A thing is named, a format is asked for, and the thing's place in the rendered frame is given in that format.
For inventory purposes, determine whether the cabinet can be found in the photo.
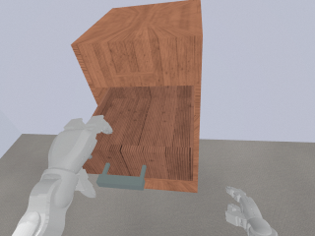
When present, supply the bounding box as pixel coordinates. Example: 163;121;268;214
71;0;203;193

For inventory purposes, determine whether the robot right forearm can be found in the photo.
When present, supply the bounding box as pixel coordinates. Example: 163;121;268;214
246;217;279;236

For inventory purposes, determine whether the robot left forearm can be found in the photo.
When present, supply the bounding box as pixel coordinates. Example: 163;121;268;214
12;167;79;236

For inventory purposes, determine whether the drawer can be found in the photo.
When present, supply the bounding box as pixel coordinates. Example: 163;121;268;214
82;86;195;181

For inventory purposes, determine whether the left robot hand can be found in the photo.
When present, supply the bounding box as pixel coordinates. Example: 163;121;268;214
48;115;113;198

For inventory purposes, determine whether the right robot hand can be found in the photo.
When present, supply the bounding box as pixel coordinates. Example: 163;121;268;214
225;186;263;232

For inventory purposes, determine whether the handle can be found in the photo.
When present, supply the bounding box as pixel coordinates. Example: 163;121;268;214
96;162;147;191
114;71;155;84

